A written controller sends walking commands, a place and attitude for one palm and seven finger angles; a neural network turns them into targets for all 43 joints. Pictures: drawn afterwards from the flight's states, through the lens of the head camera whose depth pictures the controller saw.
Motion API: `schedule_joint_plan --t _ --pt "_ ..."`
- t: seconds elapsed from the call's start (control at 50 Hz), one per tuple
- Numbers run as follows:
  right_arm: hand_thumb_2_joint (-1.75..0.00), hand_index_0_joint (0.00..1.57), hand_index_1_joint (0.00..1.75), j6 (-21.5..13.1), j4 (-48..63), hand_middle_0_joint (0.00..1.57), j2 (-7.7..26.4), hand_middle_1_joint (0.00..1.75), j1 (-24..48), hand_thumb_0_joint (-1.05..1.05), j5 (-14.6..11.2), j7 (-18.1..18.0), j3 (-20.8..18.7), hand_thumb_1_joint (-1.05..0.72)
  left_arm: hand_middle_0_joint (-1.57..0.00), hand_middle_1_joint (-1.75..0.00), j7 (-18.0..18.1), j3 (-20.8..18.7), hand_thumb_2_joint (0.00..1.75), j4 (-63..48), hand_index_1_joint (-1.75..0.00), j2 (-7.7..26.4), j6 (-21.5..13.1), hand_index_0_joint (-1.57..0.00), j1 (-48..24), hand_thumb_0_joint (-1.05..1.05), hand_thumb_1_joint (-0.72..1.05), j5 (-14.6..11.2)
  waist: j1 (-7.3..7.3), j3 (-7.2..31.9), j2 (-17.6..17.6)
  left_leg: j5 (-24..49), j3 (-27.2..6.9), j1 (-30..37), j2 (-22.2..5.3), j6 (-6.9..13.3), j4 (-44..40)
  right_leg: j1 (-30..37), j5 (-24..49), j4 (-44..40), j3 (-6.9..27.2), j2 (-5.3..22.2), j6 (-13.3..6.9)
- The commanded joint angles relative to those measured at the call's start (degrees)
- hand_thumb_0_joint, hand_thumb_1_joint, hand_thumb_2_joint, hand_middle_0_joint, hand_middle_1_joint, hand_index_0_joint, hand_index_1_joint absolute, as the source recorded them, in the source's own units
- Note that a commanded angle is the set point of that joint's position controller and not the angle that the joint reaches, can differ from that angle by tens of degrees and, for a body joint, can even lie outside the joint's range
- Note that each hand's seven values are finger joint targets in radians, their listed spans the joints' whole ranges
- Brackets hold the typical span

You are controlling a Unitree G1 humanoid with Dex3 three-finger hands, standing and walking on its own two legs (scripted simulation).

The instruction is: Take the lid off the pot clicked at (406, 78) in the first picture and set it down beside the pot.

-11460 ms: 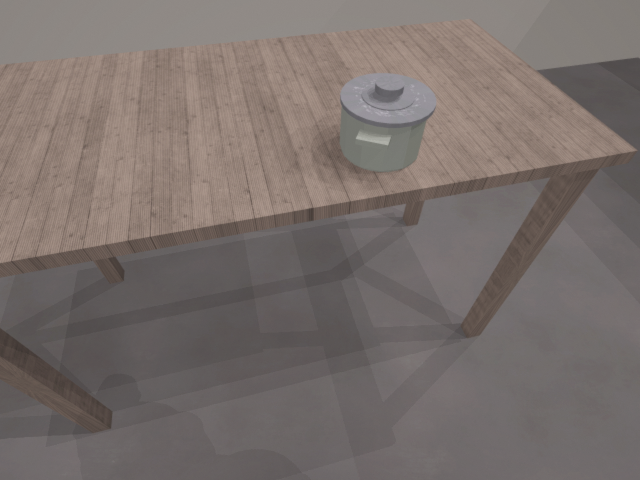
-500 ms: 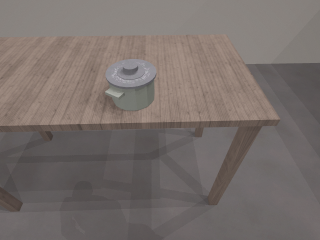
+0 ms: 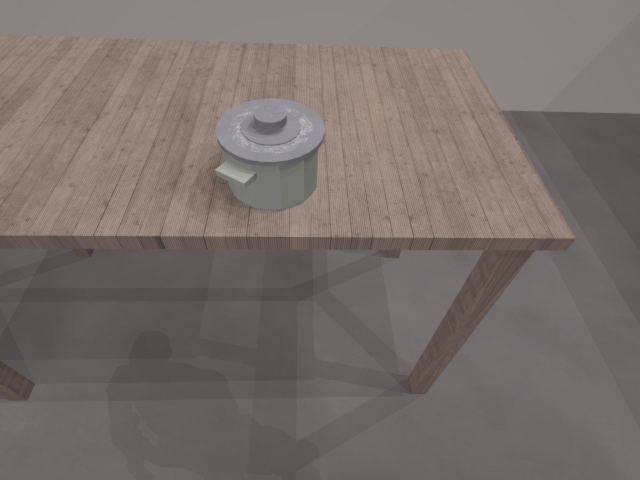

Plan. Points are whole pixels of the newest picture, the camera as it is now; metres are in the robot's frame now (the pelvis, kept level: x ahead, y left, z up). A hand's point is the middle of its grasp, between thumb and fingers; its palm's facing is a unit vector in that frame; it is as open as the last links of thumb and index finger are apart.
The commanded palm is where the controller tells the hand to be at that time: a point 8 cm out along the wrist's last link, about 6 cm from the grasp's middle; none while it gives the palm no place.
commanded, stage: shuffle to correct the standing spot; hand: left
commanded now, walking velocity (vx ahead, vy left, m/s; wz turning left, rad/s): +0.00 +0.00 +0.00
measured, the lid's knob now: (270, 117) +0.56 +0.12 +0.15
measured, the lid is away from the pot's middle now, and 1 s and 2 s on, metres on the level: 0.00 0.00 0.00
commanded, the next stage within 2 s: come to a stop and stand still in 0.84 s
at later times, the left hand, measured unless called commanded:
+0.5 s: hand out of the picture +0.02 +0.15 -0.18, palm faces +0.14 -0.97 -0.21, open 7.4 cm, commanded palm none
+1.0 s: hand (237, 431) +0.21 +0.14 -0.16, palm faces +0.10 -0.98 -0.19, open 7.4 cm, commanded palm none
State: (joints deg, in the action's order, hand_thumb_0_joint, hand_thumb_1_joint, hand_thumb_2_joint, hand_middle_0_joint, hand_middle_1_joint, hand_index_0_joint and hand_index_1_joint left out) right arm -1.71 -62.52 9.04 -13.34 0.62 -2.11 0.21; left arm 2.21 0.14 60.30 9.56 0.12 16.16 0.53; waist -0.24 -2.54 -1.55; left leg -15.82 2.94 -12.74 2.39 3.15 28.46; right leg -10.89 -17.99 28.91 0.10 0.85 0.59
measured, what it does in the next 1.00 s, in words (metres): walks ahead: left foot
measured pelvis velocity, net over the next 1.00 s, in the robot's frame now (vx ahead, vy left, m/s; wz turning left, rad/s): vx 0.13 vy -0.06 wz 0.08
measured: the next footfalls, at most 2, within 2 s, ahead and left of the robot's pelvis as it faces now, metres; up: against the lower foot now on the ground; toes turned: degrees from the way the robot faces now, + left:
left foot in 0.66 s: +0.16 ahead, +0.09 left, +0.00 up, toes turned +8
right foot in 1.06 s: +0.24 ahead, -0.22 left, +0.00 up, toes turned +2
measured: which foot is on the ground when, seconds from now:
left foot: down 0.00-0.40, up 0.42-0.64, down 0.66-1.00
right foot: down 0.00-0.66, up 0.68-1.00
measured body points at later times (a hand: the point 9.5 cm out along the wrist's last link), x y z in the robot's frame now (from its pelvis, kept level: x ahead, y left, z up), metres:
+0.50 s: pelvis +0.05 -0.03 -0.01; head +0.08 -0.02 +0.44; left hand +0.01 +0.20 -0.16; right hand +0.07 -0.26 -0.16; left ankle +0.00 +0.07 -0.70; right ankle -0.03 -0.13 -0.74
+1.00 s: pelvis +0.13 -0.06 +0.00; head +0.17 -0.05 +0.45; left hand +0.21 +0.19 -0.15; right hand +0.19 -0.30 -0.14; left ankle +0.13 +0.08 -0.74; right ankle +0.19 -0.21 -0.70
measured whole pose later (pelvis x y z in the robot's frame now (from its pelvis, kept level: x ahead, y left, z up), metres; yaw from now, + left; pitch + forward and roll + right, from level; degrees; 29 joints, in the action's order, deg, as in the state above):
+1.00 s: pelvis +0.13 -0.06 +0.00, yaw +5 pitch +1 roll -1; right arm -0.7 -56.9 9.8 -13.2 2.4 -2.0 -2.6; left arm -0.4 -3.8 51.9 11.8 2.0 9.2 1.1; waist 1.3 -4.6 -1.0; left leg -13.6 1.3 -14.6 -4.5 -2.1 27.5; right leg -26.9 -18.8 44.4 -1.1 3.7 1.6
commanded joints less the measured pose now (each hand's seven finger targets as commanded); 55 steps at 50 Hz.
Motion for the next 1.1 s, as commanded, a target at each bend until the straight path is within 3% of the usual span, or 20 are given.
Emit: schedule_joint_plan --t 0.0,0.08,0.24,0.32,0.38,0.42,0.5,0.58,0.6,0.62,0.64,0.66,0.72,0.8,0.92,0.96,1.0,1.02,1.04,1.08 --pt "-0.90 0.20 0.30 -0.7 2.0 0.20 6.4 0.30 -2.4 0.00 -0.3 0.0 -1.1 -0.90 -0.20 -0.30 0.4 -1.0 0.90 -1.7 -0.30 6.0 -1.0 -0.20 3.5 0.00 0.90 0.2 0.07 1.0 2.1 12.3 -7.8 2.4 -7.7 -0.3 -5.7 -1.9 10.4 -4.1 3.8 4.1 -2.3" --pt "-0.90 0.20 0.30 -0.8 1.8 0.20 6.4 0.30 -2.1 0.00 -0.4 0.0 -1.2 -0.90 -0.20 -0.30 0.4 -0.9 0.90 -1.5 -0.30 6.1 -1.1 -0.20 3.6 0.00 0.90 0.2 -0.01 2.2 1.5 14.7 -7.6 3.4 -7.8 -0.2 -5.2 -1.2 12.1 -4.3 3.8 4.4 -2.1" --pt "-0.90 0.20 0.30 0.1 2.6 0.20 8.8 0.30 -3.5 0.00 0.3 0.2 -2.6 -0.90 -0.20 -0.30 -1.0 -1.5 0.90 -2.5 -0.30 5.3 -0.4 -0.20 2.9 0.00 0.90 1.1 0.62 -4.0 6.2 -12.1 -18.7 -1.7 -12.7 4.3 -12.3 -7.8 -5.7 2.5 -2.1 0.8 -2.0" --pt "-0.90 0.20 0.30 -0.3 3.4 0.20 7.8 0.30 -4.0 0.00 0.2 0.2 -2.7 -0.90 -0.20 -0.30 -1.3 -2.2 0.90 -2.7 -0.30 5.5 -1.1 -0.20 5.0 0.00 0.90 0.9 -0.45 -1.9 3.4 -3.6 -16.9 -4.8 -11.3 4.4 -6.9 -2.6 -2.4 -0.1 -0.6 1.9 -2.6" --pt "-0.90 0.20 0.30 -0.8 5.8 0.20 4.1 0.30 -0.7 0.00 0.1 0.6 -2.1 -0.90 -0.20 -0.30 -0.6 -3.7 0.90 -0.6 -0.30 9.3 -1.9 -0.20 12.6 0.00 0.90 0.8 -3.16 0.3 -12.6 -5.3 -0.2 -20.4 -1.0 -0.4 14.4 13.4 6.9 -9.7 14.1 14.0 -8.3" --pt "-0.90 0.20 0.30 -0.8 8.3 0.20 4.6 0.30 4.6 0.00 0.4 0.8 -2.8 -0.90 -0.20 -0.30 -0.2 -3.9 0.90 0.3 -0.30 9.3 -2.7 -0.20 18.1 0.00 0.90 0.9 -5.57 -1.4 -11.0 -18.7 -0.9 -30.3 -2.4 -1.3 29.2 18.0 26.4 -10.0 19.9 20.8 -15.5" --pt "-0.90 0.20 0.30 -0.5 9.4 0.20 1.8 0.30 7.3 0.00 0.0 1.9 -2.6 -0.90 -0.20 -0.30 0.4 -3.3 0.90 -0.6 -0.30 7.3 -3.2 -0.20 13.2 0.00 0.90 1.5 -2.47 -3.1 -3.9 -13.2 0.7 -25.5 -3.8 -1.6 24.0 10.8 31.7 -8.6 10.5 15.5 -14.1" --pt "-0.90 0.20 0.30 -1.1 5.5 0.20 1.8 0.30 -5.2 0.00 0.0 1.7 -2.6 -0.90 -0.20 -0.30 -0.3 -3.4 0.90 -1.3 -0.30 8.2 -3.0 -0.20 6.6 0.00 0.90 0.4 4.71 2.4 -6.2 5.0 6.1 4.2 -0.3 -1.2 3.5 -0.9 33.4 1.9 -1.0 7.4 -7.4" --pt "-0.90 0.20 0.30 -1.4 3.3 0.20 5.5 0.30 -11.9 0.00 0.2 1.0 -3.5 -0.90 -0.20 -0.30 -0.6 -3.2 0.90 -1.3 -0.30 7.2 -3.0 -0.20 8.2 0.00 0.90 0.2 6.87 7.6 -1.3 13.0 -1.7 15.9 -5.8 1.0 1.6 -6.0 29.3 14.6 -1.8 5.7 -5.1" --pt "-0.90 0.20 0.30 -1.6 3.1 0.20 11.1 0.30 -16.6 0.00 0.8 0.4 -5.1 -0.90 -0.20 -0.30 -1.0 -2.7 0.90 -2.6 -0.30 5.3 -3.1 -0.20 8.5 0.00 0.90 -0.4 7.86 12.3 10.7 28.4 -20.7 24.3 -20.2 7.8 -0.7 -16.2 2.2 30.6 -5.0 -0.5 -2.1" --pt "-0.90 0.20 0.30 -0.9 3.7 0.20 14.4 0.30 -18.3 0.00 0.6 -0.1 -5.1 -0.90 -0.20 -0.30 -0.6 -2.6 0.90 -4.3 -0.30 5.3 -2.8 -0.20 8.0 0.00 0.90 -0.5 7.66 12.3 13.1 40.5 -33.0 22.5 -29.8 14.6 -6.0 -21.3 -16.5 42.3 0.0 -2.0 -2.5" --pt "-0.90 0.20 0.30 -0.3 4.5 0.20 14.0 0.30 -15.2 0.00 0.6 0.0 -5.0 -0.90 -0.20 -0.30 -0.2 -3.3 0.90 -5.2 -0.30 6.3 -2.2 -0.20 5.9 0.00 0.90 0.1 6.73 7.6 6.6 35.4 -31.2 14.0 -31.0 16.3 -8.0 -21.6 -16.3 47.1 3.0 0.0 -3.2" --pt "-0.90 0.20 0.30 -1.2 6.7 0.20 7.4 0.30 -4.6 0.00 0.8 -0.6 -3.2 -0.90 -0.20 -0.30 -1.1 -3.6 0.90 -5.3 -0.30 4.1 -0.7 -0.20 3.7 0.00 0.90 1.0 1.31 -4.5 7.1 26.5 -22.2 -3.1 -24.7 10.8 -11.5 -23.0 -9.5 44.2 4.4 3.2 -1.4" --pt "-0.90 0.20 0.30 -1.4 7.5 0.20 8.1 0.30 -1.3 0.00 0.9 -0.5 -3.8 -0.90 -0.20 -0.30 -2.2 -3.8 0.90 -4.6 -0.30 2.2 1.3 -0.20 6.8 0.00 0.90 0.8 -1.21 1.5 9.9 26.8 -7.4 -3.6 -17.9 5.8 -11.2 -17.0 -1.9 35.7 1.0 2.7 0.1" --pt "-0.90 0.20 0.30 0.3 8.4 0.20 11.2 0.30 -2.3 0.00 1.6 -0.3 -5.4 -0.90 -0.20 -0.30 -2.7 -3.9 0.90 -10.2 -0.30 3.5 1.8 -0.20 -2.7 0.00 0.90 0.7 1.76 0.9 11.8 22.2 -8.3 -1.9 -17.9 4.4 -9.8 -14.0 -1.3 16.1 -2.8 2.0 1.2" --pt "-0.90 0.20 0.30 0.9 9.1 0.20 12.0 0.30 -1.3 0.00 1.7 -0.2 -5.5 -0.90 -0.20 -0.30 -2.6 -4.2 0.90 -10.2 -0.30 3.6 0.9 -0.20 -0.7 0.00 0.90 0.6 0.48 3.0 13.0 19.5 -8.2 -3.0 -16.9 2.7 -5.9 -6.9 0.9 7.7 -3.3 1.1 1.0" --pt "-0.90 0.20 0.30 1.3 9.1 0.20 8.8 0.30 -2.2 0.00 1.1 0.4 -5.0 -0.90 -0.20 -0.30 -2.0 -4.8 0.90 -8.1 -0.30 7.3 -0.9 -0.20 5.2 0.00 0.90 0.8 -1.87 7.0 2.4 6.8 -2.9 -6.1 -9.1 -2.7 5.8 4.5 12.5 -4.9 0.3 3.4 1.1" --pt "-0.90 0.20 0.30 1.4 9.7 0.20 3.5 0.30 -4.2 0.00 0.5 0.7 -3.9 -0.90 -0.20 -0.30 -1.2 -5.3 0.90 -7.9 -0.30 12.9 -1.6 -0.20 5.3 0.00 0.90 1.3 -1.35 8.7 -13.1 -13.5 0.8 -15.2 -3.4 -5.3 12.9 9.6 23.8 -7.6 13.6 15.2 -2.2" --pt "-0.90 0.20 0.30 2.2 10.5 0.20 4.4 0.30 -3.0 0.00 0.0 0.2 -3.9 -0.90 -0.20 -0.30 -1.1 -5.4 0.90 -8.6 -0.30 14.7 -1.6 -0.20 5.6 0.00 0.90 0.9 -2.94 8.7 -15.9 -22.4 -2.3 -14.1 -3.1 -5.0 19.4 5.0 29.0 -9.8 20.4 21.9 -7.3" --pt "-0.90 0.20 0.30 2.6 9.5 0.20 4.3 0.30 -4.1 0.00 0.0 0.6 -4.2 -0.90 -0.20 -0.30 -0.9 -4.8 0.90 -10.2 -0.30 13.2 -1.3 -0.20 -0.3 0.00 0.90 1.4 -0.33 4.7 -9.4 -17.7 -3.5 -12.7 -3.1 -4.7 25.8 -2.3 22.1 -9.5 16.9 18.9 -10.7"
